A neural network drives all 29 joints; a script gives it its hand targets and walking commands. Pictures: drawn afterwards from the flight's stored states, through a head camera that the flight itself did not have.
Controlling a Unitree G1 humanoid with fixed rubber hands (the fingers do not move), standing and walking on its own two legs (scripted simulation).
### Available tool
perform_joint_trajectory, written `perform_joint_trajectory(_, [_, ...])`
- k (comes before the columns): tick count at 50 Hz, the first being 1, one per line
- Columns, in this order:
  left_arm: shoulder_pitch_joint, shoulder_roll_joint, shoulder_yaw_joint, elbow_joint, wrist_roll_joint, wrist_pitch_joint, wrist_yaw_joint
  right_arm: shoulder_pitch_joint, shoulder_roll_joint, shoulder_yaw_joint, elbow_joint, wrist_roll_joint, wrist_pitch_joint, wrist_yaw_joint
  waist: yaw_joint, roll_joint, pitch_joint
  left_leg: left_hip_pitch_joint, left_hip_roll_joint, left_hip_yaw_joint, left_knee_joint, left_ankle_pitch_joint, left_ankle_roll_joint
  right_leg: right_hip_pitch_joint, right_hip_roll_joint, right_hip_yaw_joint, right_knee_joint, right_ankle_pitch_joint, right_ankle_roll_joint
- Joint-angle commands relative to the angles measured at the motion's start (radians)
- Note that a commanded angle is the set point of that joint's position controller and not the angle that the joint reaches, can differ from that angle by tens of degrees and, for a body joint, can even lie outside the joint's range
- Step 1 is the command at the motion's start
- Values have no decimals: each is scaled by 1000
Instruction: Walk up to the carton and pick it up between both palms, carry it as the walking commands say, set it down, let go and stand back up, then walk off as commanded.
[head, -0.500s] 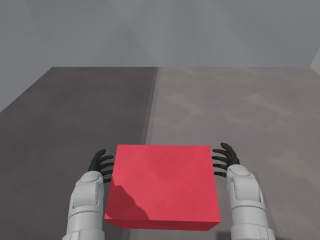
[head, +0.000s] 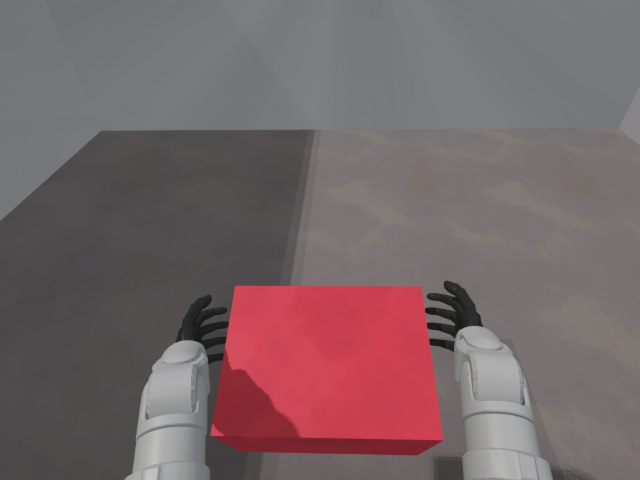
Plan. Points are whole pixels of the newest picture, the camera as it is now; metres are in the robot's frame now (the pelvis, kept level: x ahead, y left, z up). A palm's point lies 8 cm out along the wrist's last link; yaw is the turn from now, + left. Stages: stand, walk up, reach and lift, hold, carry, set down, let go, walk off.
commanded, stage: carry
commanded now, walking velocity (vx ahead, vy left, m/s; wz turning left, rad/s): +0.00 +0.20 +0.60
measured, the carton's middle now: (327, 371) +0.30 +0.00 -0.05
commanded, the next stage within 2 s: none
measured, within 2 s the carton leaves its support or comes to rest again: neither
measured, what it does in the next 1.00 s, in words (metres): steps to the left, turning left: right foot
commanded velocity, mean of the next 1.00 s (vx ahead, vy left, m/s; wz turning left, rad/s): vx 0.00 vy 0.20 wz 0.60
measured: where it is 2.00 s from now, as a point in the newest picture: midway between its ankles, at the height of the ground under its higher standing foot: outside the picture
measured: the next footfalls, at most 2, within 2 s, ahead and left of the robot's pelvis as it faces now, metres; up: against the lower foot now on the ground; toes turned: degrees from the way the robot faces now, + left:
right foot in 0.74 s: +0.02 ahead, -0.01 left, +0.00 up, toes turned +9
left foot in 1.04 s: -0.06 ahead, +0.37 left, +0.00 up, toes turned +31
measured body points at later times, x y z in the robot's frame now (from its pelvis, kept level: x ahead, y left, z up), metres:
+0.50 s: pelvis -0.02 +0.09 -0.02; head +0.00 +0.10 +0.43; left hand +0.25 +0.31 +0.05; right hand +0.30 -0.04 +0.06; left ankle -0.02 +0.13 -0.75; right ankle -0.03 -0.06 -0.68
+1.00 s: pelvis -0.06 +0.17 -0.02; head -0.04 +0.18 +0.43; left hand +0.13 +0.44 +0.05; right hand +0.28 +0.12 +0.06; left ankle -0.09 +0.34 -0.73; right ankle -0.02 -0.01 -0.75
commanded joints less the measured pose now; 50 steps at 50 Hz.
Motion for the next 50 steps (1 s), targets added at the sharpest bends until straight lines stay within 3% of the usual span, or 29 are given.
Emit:
perform_joint_trajectory(1, [-551, -856, -606, -150, -303, -31, -294, -427, 855, 671, -15, 347, 4, 283, 15, -33, -160, -131, 107, 19, 136, -29, 11, -53, -196, 98, 140, 37, -32])
perform_joint_trajectory(2, [-540, -852, -615, -161, -310, -18, -292, -414, 857, 683, -30, 355, 13, 277, 22, -53, -170, -162, 91, 18, 157, -42, 12, -58, -218, 121, 136, -15, -34])
perform_joint_trajectory(5, [-567, -871, -664, -221, -361, 19, -281, -458, 884, 749, -98, 425, 54, 264, 19, -155, -202, -295, 56, 45, 324, -48, 14, -27, -312, 228, 156, 126, -80])
perform_joint_trajectory(8, [-619, -874, -711, -342, -398, 69, -267, -491, 921, 830, -168, 511, 115, 258, 22, -211, -247, -381, 32, 80, 421, -271, 24, -2, -420, 314, 134, 283, -151])
perform_joint_trajectory(11, [-656, -902, -774, -441, -444, 150, -250, -540, 943, 878, -251, 580, 192, 258, 13, -188, -268, -325, 34, 112, 351, -190, 45, -58, -418, 208, 194, 390, -119])
perform_joint_trajectory(13, [-596, -896, -795, -479, -462, 213, -240, -539, 932, 894, -328, 608, 251, 250, 14, -165, -306, -178, 11, 134, 243, -56, 61, -160, -349, 75, 290, 290, -55])
perform_joint_trajectory(14, [-594, -893, -792, -508, -468, 239, -234, -544, 930, 901, -354, 618, 275, 249, 10, -122, -305, -88, 41, 71, 185, 8, 75, -270, -305, 26, 345, 199, -11])
perform_joint_trajectory(15, [-598, -896, -802, -526, -475, 267, -228, -492, 913, 884, -343, 602, 291, 242, -8, 149, -301, 28, 222, -201, 51, 114, 130, -485, -183, -118, 544, -102, 50])
perform_joint_trajectory(16, [-586, -891, -803, -545, -484, 293, -226, -458, 900, 859, -333, 585, 312, 232, 1, 282, -281, 46, 364, -340, 55, 381, 222, -580, -129, -178, 742, -514, 85])
perform_joint_trajectory(18, [-606, -948, -839, -597, -530, 324, -229, -457, 899, 883, -421, 608, 344, 217, 8, 102, -293, 49, 293, -215, 151, 594, 261, -563, -169, -118, 889, -481, 100])
perform_joint_trajectory(20, [-598, -915, -822, -609, -547, 347, -227, -457, 913, 892, -456, 613, 373, 202, 13, -3, -294, 39, 229, -121, 219, 715, 237, -577, -173, -117, 913, -373, 100])
perform_joint_trajectory(23, [-562, -908, -821, -622, -555, 396, -226, -425, 884, 862, -473, 600, 412, 188, 9, 51, -301, 57, 201, -120, 208, 693, 190, -571, -155, -143, 800, -340, 112])
perform_joint_trajectory(26, [-556, -910, -806, -607, -555, 431, -223, -423, 877, 839, -473, 597, 440, 187, 8, 96, -294, 70, 197, -142, 194, 716, 186, -552, -141, -150, 716, -344, 118])
perform_joint_trajectory(28, [-569, -912, -813, -627, -564, 444, -220, -390, 871, 833, -466, 590, 451, 187, 6, 103, -307, 74, 191, -171, 193, 734, 168, -525, -133, -146, 687, -335, 110])
perform_joint_trajectory(29, [-582, -920, -820, -641, -566, 446, -218, -407, 879, 837, -474, 593, 457, 188, 7, 100, -303, 70, 189, -181, 175, 761, 128, -505, -117, -150, 664, -326, 105])
perform_joint_trajectory(30, [-579, -910, -804, -647, -562, 450, -219, -422, 887, 835, -472, 598, 462, 190, 7, 95, -307, 61, 186, -173, 184, 753, 135, -474, -118, -151, 632, -316, 101])
perform_joint_trajectory(33, [-576, -925, -791, -631, -561, 457, -221, -457, 884, 845, -495, 601, 466, 190, 10, 77, -298, -58, 162, -186, 151, 622, 108, -313, -101, -139, 507, -300, 70])
perform_joint_trajectory(34, [-549, -899, -785, -621, -554, 459, -219, -430, 887, 851, -485, 598, 469, 189, 13, 103, -283, -115, 131, -179, 145, 610, 54, -239, -92, -150, 421, -292, 58])
perform_joint_trajectory(35, [-542, -920, -786, -624, -554, 454, -222, -464, 874, 852, -515, 595, 467, 186, 25, 70, -292, -183, 91, -112, 174, 603, 7, -116, -104, -158, 287, -237, 52])
perform_joint_trajectory(36, [-498, -895, -778, -621, -550, 451, -218, -426, 874, 866, -509, 593, 468, 183, 48, 47, -293, -375, 32, -21, 268, 624, -109, 134, -163, -153, 91, -93, 25])
perform_joint_trajectory(37, [-518, -912, -762, -630, -551, 448, -217, -429, 869, 871, -527, 595, 464, 180, 35, -229, -354, -462, 12, -14, 462, 3, -41, 248, -430, 112, 64, 167, -19])
perform_joint_trajectory(38, [-492, -900, -746, -623, -531, 444, -221, -482, 882, 902, -555, 620, 469, 180, 34, -431, -339, -696, -37, 58, 865, -391, -68, 295, -735, 336, 117, 540, -179])
perform_joint_trajectory(39, [-502, -919, -752, -639, -520, 439, -225, -496, 857, 920, -568, 610, 468, 184, 34, -347, -299, -710, 105, -63, 990, -370, -44, 207, -755, 284, 118, 684, -242])
perform_joint_trajectory(40, [-492, -905, -764, -652, -511, 441, -222, -524, 867, 910, -585, 613, 465, 186, 16, -193, -272, -695, 106, -48, 999, -323, -43, 160, -640, 127, 136, 630, -192])
perform_joint_trajectory(41, [-538, -914, -791, -679, -541, 445, -218, -503, 876, 895, -552, 625, 467, 187, 5, -120, -237, -694, 107, -19, 940, -267, -46, 130, -580, 39, 148, 596, -147])
perform_joint_trajectory(42, [-543, -909, -796, -683, -547, 446, -216, -513, 877, 895, -554, 635, 464, 185, -1, -101, -215, -661, 112, 9, 862, -206, -48, 85, -515, -49, 165, 526, -110])
perform_joint_trajectory(44, [-531, -892, -790, -684, -550, 448, -213, -462, 857, 882, -510, 637, 469, 190, 6, -180, -178, -573, 79, 100, 656, -190, -55, 24, -438, -151, 183, 498, -67])
perform_joint_trajectory(46, [-505, -850, -769, -690, -532, 449, -212, -425, 873, 874, -471, 623, 472, 194, 18, -285, -190, -452, 32, 207, 496, -206, -56, 4, -415, -219, 190, 520, -34])
perform_joint_trajectory(50, [-438, -836, -757, -628, -508, 458, -218, -391, 882, 876, -428, 604, 471, 196, 23, -336, -176, -269, 7, 281, 284, -72, -34, -71, -425, -265, 260, 365, 47])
